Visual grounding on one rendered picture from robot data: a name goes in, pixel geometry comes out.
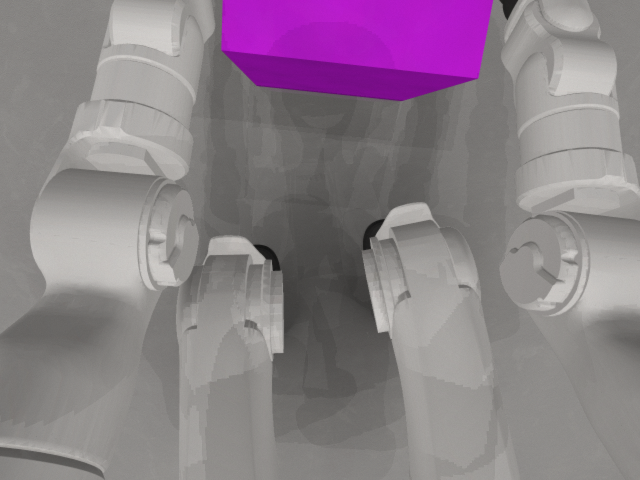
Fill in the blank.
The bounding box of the robot left forearm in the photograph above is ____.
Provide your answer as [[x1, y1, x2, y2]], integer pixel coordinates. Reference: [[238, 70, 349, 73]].
[[30, 0, 215, 269]]

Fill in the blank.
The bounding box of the right robot upper arm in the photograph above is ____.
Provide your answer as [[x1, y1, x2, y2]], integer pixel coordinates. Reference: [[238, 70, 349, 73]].
[[499, 210, 640, 480]]

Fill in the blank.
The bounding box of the robot right forearm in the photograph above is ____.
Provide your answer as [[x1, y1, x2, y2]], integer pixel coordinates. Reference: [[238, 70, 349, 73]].
[[501, 0, 640, 221]]

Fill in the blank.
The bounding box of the right robot thigh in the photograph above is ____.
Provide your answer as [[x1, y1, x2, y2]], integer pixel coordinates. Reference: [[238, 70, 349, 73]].
[[362, 220, 521, 480]]

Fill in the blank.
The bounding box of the left robot upper arm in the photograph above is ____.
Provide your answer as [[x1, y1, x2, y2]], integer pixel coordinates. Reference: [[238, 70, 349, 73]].
[[0, 168, 199, 480]]

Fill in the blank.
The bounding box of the left robot shin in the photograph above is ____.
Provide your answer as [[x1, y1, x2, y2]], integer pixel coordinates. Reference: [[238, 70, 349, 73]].
[[176, 235, 266, 344]]

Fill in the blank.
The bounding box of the carton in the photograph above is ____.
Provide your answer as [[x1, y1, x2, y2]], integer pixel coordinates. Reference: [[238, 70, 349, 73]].
[[221, 0, 493, 101]]

